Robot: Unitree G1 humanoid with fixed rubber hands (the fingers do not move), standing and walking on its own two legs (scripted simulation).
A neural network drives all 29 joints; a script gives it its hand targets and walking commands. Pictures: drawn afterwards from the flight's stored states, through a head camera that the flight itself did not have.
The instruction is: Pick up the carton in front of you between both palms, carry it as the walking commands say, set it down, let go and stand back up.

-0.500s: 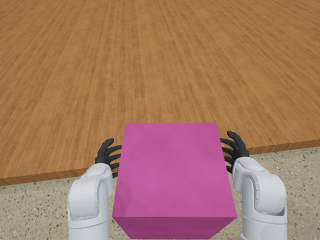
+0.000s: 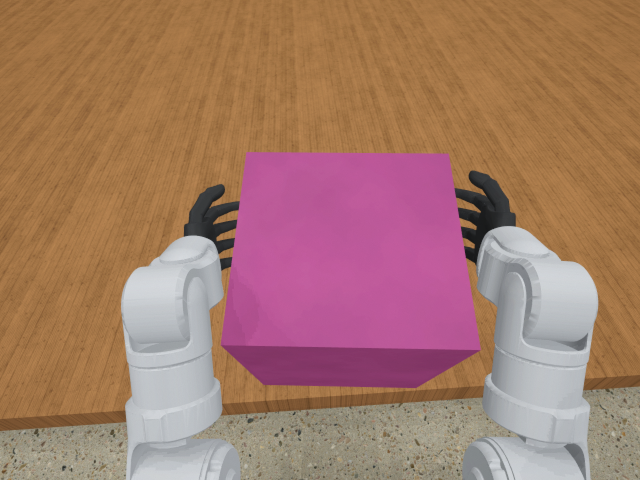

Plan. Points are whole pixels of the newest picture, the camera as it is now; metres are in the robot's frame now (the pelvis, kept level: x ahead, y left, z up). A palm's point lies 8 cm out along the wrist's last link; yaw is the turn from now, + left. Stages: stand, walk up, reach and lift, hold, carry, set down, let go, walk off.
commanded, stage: carry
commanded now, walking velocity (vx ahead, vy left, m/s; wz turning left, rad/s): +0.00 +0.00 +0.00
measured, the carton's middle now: (342, 286) +0.33 +0.01 +0.09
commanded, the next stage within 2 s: none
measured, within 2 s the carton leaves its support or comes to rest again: neither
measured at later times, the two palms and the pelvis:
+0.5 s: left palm (245, 123) +0.60 +0.16 +0.15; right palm (438, 118) +0.61 -0.14 +0.15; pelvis +0.20 +0.00 +0.01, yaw +1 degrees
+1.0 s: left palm (239, 112) +0.66 +0.18 +0.13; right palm (417, 105) +0.66 -0.12 +0.14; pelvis +0.30 +0.02 +0.02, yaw +1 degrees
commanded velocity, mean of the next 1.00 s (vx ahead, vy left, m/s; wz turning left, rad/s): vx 0.00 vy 0.00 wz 0.00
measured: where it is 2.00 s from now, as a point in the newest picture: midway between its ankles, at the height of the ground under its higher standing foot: outside the picture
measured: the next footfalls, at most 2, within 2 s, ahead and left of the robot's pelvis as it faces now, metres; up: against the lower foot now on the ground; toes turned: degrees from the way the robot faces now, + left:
left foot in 0.02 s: +0.18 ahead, +0.09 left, +0.00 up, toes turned +10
right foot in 0.40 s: +0.31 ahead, -0.09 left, +0.00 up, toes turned -6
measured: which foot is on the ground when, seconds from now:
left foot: up 0.00-0.00, down 0.02-0.44, up 0.46-0.56, down 0.58-1.00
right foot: down 0.00-0.04, up 0.06-0.38, down 0.40-1.00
